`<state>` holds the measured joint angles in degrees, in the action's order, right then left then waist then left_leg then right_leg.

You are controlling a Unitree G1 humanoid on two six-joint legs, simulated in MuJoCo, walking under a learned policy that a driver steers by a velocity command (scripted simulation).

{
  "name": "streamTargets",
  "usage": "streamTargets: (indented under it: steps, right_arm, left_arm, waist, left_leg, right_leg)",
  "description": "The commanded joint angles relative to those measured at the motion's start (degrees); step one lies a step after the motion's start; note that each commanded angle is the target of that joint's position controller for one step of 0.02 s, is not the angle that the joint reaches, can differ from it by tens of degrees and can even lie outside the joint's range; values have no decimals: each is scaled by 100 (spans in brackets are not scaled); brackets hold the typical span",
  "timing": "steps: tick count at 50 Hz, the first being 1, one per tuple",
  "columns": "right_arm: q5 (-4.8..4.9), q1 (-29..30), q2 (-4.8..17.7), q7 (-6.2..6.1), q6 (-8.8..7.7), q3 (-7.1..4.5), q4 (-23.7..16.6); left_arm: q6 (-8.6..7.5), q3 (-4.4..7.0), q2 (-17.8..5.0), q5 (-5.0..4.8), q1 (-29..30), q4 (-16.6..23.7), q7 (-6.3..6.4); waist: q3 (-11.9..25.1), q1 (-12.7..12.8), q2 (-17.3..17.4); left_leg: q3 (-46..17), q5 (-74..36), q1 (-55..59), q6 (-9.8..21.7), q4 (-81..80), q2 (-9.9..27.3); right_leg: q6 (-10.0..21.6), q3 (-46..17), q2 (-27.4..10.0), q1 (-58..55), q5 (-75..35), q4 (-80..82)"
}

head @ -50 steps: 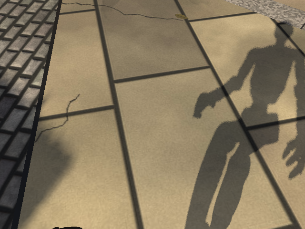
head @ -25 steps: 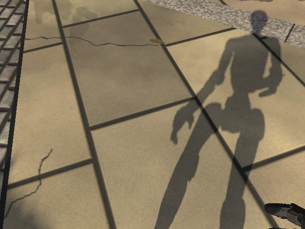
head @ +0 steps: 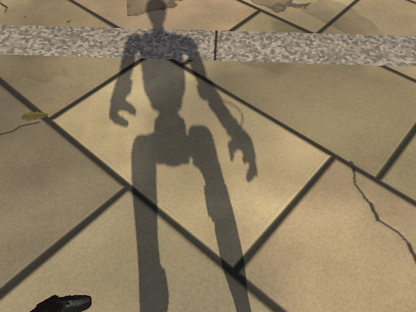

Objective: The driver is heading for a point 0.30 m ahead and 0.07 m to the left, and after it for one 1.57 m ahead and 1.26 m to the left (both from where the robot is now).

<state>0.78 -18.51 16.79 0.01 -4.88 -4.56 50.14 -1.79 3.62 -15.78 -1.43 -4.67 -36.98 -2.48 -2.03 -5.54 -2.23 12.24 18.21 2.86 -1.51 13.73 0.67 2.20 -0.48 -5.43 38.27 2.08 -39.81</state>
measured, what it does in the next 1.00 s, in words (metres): walks ahead, turning left: right foot, then left foot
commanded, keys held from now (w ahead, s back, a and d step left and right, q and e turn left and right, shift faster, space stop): w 0.08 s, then w+q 0.02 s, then q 0.90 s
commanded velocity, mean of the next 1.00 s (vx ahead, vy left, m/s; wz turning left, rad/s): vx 0.17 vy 0.00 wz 0.30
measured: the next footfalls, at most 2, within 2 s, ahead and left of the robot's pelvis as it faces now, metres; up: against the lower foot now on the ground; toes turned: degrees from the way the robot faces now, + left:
right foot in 0.08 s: +0.22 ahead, -0.13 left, +0.00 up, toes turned -4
left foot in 0.60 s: +0.36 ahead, +0.09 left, +0.00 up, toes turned +12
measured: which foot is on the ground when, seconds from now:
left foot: down 0.00-0.10, up 0.12-0.58, down 0.60-1.00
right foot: up 0.00-0.06, down 0.08-0.60, up 0.62-1.00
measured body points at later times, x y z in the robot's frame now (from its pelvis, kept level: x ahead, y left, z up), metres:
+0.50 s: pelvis +0.23 -0.04 +0.01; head +0.26 -0.04 +0.45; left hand +0.32 +0.24 -0.11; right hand +0.38 -0.29 -0.11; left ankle +0.33 +0.10 -0.70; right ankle +0.18 -0.13 -0.74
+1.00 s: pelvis +0.30 -0.05 +0.00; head +0.34 -0.04 +0.44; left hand +0.34 +0.27 -0.10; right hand +0.57 -0.25 -0.09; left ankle +0.32 +0.08 -0.74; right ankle +0.37 -0.16 -0.73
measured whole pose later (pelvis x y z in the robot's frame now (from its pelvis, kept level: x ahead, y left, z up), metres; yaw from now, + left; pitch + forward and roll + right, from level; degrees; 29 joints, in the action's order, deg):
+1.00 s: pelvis +0.30 -0.05 +0.00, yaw +23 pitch +3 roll +0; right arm 0.7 -8.9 18.0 -1.5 2.8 -5.2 35.4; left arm -0.5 4.0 -16.2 -0.3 -7.1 -42.8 0.8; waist -1.1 -0.9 1.0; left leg -10.2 9.1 -23.9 0.7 30.3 -5.7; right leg -2.2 -4.7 1.5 20.6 16.5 -32.8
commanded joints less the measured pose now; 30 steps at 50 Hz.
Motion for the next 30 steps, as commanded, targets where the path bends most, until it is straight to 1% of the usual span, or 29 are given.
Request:
streamTargets:
  steps: [1,2,3,4,5,6,7,8,9,10,11,12,13,15,16,18,19,21,23,25,27,28,29,30]
  right_arm:
    - [100,63,1106,-13,26,-235,-235]
    - [116,80,1204,-23,55,-252,-218]
    - [124,149,1219,-39,95,-235,-202]
    - [75,83,1045,-66,94,-152,-209]
    - [-139,-134,483,-34,35,49,-406]
    - [-28,-487,298,35,-123,167,-408]
    - [208,67,879,76,-182,2,-424]
    - [276,390,838,73,-174,17,-522]
    - [157,412,726,21,-129,26,-444]
    - [73,339,743,-13,-36,-19,-376]
    - [75,107,670,-22,85,-22,-277]
    - [73,-75,547,-41,187,-14,-196]
    - [69,-174,473,-59,255,-13,-165]
    - [20,-24,403,-96,308,-19,-244]
    - [-2,111,380,-94,309,-17,-315]
    - [-25,398,312,-38,298,6,-444]
    - [-27,570,269,0,298,23,-525]
    - [-30,852,225,78,313,42,-707]
    - [-35,1011,272,154,339,20,-878]
    - [-43,1104,322,231,364,-12,-1043]
    - [-30,1049,359,298,374,-47,-1158]
    - [-22,850,391,314,360,-79,-1155]
    - [-33,440,525,289,324,-151,-1088]
    - [-76,8,1062,175,304,-325,-1076]
  left_arm:
    - [-88,72,-325,22,450,617,-68]
    - [-83,142,-462,52,193,582,-60]
    - [-76,272,-673,62,-539,387,-39]
    - [-54,451,-1011,52,-1484,97,37]
    - [-21,570,-1586,91,-2185,-30,161]
    - [-72,490,-1699,125,-1971,110,151]
    - [-123,332,-1192,194,-1755,135,94]
    - [-170,261,-988,222,-1466,87,86]
    - [-217,204,-784,184,-1112,25,67]
    - [-251,156,-581,170,-828,17,59]
    - [-287,146,-541,199,-661,-9,57]
    - [-343,152,-531,233,-571,-60,64]
    - [-384,159,-555,270,-479,-111,89]
    - [-410,164,-572,310,-342,-204,183]
    - [-391,162,-568,306,-297,-239,244]
    - [-319,162,-591,284,-265,-291,353]
    - [-280,172,-632,273,-301,-328,393]
    - [-191,201,-727,242,-427,-424,444]
    - [-84,232,-801,197,-512,-499,462]
    - [22,257,-851,133,-513,-526,477]
    - [113,282,-901,57,-440,-506,511]
    - [144,289,-913,16,-360,-481,540]
    - [160,284,-883,-12,-376,-491,563]
    - [119,267,-828,87,-565,-454,554]
  waist:
    - [-148,259,657]
    - [60,472,772]
    - [468,943,751]
    - [982,1371,614]
    - [1685,1382,-560]
    - [2674,1027,-1222]
    - [2260,1268,-385]
    - [1451,1127,-328]
    - [1038,848,65]
    - [814,647,-66]
    - [755,473,-188]
    - [762,361,-196]
    - [726,274,-182]
    - [570,224,-189]
    - [509,238,-220]
    - [458,346,-254]
    - [441,438,-242]
    - [429,590,-188]
    - [410,670,-181]
    - [371,688,-226]
    - [373,627,-280]
    - [461,499,-266]
    - [681,277,-120]
    - [1096,139,574]
  left_leg:
    - [-484,-3607,52,932,18,1649]
    - [-392,-4599,122,881,484,1648]
    - [-194,-5299,-24,763,1394,1512]
    - [-39,-4926,-836,569,2617,1279]
    - [1,-1692,-2866,275,4773,789]
    - [-1066,1693,-4028,107,6343,-72]
    - [-1691,1479,-4377,127,6670,201]
    - [-1618,1193,-4424,156,6462,383]
    - [-1612,867,-4212,134,5938,624]
    - [-1630,675,-3932,106,5597,735]
    - [-1660,438,-3504,74,5492,750]
    - [-1631,222,-3270,22,5426,681]
    - [-1627,11,-3190,-33,5318,613]
    - [-1673,-479,-3339,-121,4877,553]
    - [-1645,-785,-3422,-145,4564,547]
    - [-1481,-1383,-3403,-150,3853,537]
    - [-1407,-1575,-3395,-144,3545,525]
    - [-1303,-1674,-3457,-106,3095,499]
    - [-1200,-1425,-3564,-29,2828,453]
    - [-1080,-944,-3629,89,2665,378]
    - [-918,-514,-3507,252,2420,241]
    - [-788,-602,-3174,374,2066,87]
    - [-729,-1334,-2441,551,1451,-120]
    - [-1624,-3761,-1258,900,1238,324]
  right_leg:
    - [267,299,303,-367,601,392]
    - [393,443,509,-869,858,492]
    - [559,584,753,-1927,633,840]
    - [721,426,800,-3513,272,898]
    - [1245,-1706,-653,-5550,151,841]
    - [2113,-4409,-1896,-6214,-13,1837]
    - [1837,-3583,-1780,-5725,-878,1884]
    - [1612,-2361,-1556,-4857,-2006,1761]
    - [1352,-1630,-1216,-4084,-2420,1791]
    - [1213,-1170,-1020,-3526,-2498,1947]
    - [1133,-869,-935,-3060,-2535,2164]
    - [1153,-649,-899,-2794,-2744,2335]
    - [1179,-404,-880,-2634,-2949,2462]
    - [1143,16,-846,-2541,-3064,2618]
    - [1087,224,-794,-2589,-3017,2643]
    - [967,594,-671,-2731,-2764,2646]
    - [947,682,-680,-2842,-2687,2634]
    - [958,716,-811,-3168,-2629,2553]
    - [959,709,-961,-3499,-2603,2343]
    - [915,675,-1101,-3711,-2619,2023]
    - [806,649,-1177,-3805,-2830,1548]
    - [678,734,-1093,-3785,-3126,1124]
    - [427,942,-822,-3607,-3223,385]
    - [-17,1108,-324,-2841,-2072,-841]
Velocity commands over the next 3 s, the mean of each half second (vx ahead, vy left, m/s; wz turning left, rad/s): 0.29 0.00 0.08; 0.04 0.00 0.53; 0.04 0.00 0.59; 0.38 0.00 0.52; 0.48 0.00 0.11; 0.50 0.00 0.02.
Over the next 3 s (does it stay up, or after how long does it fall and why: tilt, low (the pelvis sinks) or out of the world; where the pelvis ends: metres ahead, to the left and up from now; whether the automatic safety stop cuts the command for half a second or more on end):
stays up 0.75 0.56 -0.01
